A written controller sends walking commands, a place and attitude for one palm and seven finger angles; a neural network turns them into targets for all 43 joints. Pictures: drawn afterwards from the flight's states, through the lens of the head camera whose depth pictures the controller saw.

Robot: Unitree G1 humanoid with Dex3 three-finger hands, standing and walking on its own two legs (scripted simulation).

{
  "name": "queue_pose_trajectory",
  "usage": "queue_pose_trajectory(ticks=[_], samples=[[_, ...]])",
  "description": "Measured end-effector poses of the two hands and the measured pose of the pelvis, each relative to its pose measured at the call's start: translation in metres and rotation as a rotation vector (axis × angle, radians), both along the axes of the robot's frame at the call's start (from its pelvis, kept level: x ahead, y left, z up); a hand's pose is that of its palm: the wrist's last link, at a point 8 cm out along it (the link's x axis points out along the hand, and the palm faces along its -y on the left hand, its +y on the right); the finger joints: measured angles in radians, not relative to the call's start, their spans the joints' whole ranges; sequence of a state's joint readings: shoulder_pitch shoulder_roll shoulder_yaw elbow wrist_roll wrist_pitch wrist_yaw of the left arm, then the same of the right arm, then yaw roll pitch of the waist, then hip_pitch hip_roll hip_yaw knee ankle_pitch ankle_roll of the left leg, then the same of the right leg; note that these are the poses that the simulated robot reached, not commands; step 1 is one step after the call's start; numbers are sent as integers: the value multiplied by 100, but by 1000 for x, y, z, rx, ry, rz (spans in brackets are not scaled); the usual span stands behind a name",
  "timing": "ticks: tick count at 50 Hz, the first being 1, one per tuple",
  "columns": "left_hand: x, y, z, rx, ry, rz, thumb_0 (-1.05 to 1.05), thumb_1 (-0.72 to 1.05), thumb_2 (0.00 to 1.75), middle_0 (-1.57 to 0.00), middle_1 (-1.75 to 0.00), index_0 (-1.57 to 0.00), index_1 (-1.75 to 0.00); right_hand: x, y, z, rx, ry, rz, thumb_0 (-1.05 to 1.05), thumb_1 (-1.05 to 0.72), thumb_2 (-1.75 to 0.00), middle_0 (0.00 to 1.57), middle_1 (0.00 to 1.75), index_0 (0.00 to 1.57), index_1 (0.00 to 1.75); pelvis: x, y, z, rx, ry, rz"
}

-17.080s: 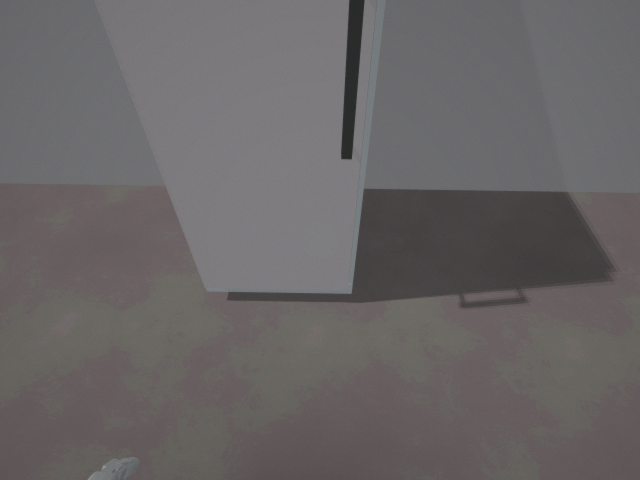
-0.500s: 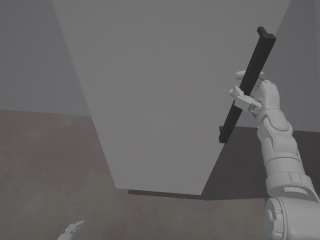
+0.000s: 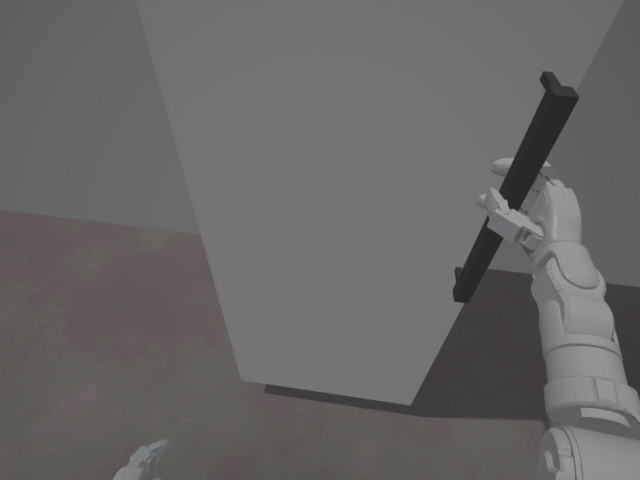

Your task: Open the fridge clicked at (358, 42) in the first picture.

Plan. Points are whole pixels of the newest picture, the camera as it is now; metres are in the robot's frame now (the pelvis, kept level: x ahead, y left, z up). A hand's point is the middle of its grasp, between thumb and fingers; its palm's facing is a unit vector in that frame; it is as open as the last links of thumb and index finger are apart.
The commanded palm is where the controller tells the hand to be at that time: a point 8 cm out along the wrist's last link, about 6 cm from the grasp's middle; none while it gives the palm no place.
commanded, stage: grip the handle and tug to test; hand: right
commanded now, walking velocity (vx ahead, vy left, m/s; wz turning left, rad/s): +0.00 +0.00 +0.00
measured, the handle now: (496, 208) +0.47 -0.20 +0.12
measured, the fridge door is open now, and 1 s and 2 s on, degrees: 0 22 49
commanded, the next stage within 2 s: pull the door a little, standing still in 0.04 s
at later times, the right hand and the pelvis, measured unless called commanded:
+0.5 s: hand (498, 233) +0.38 -0.16 +0.16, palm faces +0.05 +1.00 +0.01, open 6.1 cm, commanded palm +0.31 -0.21 +0.16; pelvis +0.03 +0.01 +0.00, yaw +0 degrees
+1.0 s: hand (477, 330) +0.25 -0.12 +0.15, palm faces +0.07 +0.97 -0.21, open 7.0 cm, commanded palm +0.21 -0.17 +0.16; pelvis -0.03 +0.01 +0.00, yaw -1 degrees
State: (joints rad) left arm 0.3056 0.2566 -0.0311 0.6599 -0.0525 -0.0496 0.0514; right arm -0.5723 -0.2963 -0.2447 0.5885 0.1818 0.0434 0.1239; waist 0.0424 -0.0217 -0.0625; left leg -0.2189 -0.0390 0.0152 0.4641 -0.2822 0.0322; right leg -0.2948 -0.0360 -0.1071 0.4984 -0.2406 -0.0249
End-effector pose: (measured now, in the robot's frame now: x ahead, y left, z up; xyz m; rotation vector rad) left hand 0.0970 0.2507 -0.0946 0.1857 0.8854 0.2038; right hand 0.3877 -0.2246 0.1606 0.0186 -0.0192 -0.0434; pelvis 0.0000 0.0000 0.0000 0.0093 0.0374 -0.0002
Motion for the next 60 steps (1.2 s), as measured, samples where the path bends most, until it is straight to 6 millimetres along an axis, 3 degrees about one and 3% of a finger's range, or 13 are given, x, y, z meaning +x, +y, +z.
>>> queue_pose_trajectory(ticks=[20,30,34,41,50,56,60], samples=[[78,-12,15,-8,-87,-78,1,90,90,-20,-30,-20,-30,-18,4,2,2,22,-22,1,-70,-78,31,138,34,135,23,3,2,-7,-9,-13],[99,-18,24,-45,-150,-109,1,90,90,-20,-30,-20,-30,-67,15,0,-17,-7,11,1,-70,-74,30,136,29,133,30,8,2,-13,-39,-2],[104,-18,25,-14,-150,-125,1,90,90,-20,-30,-20,-30,-89,19,5,-187,-76,-15,0,-62,-73,34,136,28,134,24,9,2,0,-40,-9],[90,-17,23,4,-106,-101,1,90,90,-20,-30,-20,-30,-122,32,2,-234,-145,-32,-4,-58,-72,41,139,28,133,4,6,3,-5,-38,-1],[44,-24,16,-34,-102,-89,1,90,90,-20,-30,-20,-30,-165,54,1,-244,-172,-11,-4,-59,-69,43,139,25,133,-28,10,3,-11,-55,-19],[11,-24,5,-56,-55,-104,1,90,90,-20,-30,-20,-30,-196,75,1,-238,-185,-5,-4,-60,-68,43,139,24,133,-49,23,4,-18,-44,-50],[0,-16,-5,-68,-18,-135,1,90,90,-20,-30,-20,-30,-216,90,1,-246,-182,-27,-4,-60,-67,41,138,22,132,-60,38,3,-22,-37,-100]])
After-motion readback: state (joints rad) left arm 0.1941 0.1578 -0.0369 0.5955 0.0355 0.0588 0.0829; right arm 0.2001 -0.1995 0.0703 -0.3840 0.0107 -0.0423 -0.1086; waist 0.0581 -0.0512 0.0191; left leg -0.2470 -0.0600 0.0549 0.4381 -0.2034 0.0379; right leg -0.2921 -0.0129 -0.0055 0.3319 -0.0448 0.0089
